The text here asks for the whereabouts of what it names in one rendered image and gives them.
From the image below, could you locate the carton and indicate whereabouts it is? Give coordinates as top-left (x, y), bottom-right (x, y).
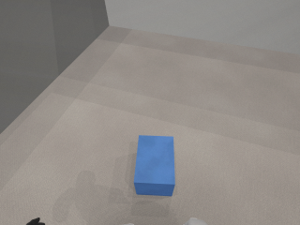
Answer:
top-left (133, 135), bottom-right (175, 197)

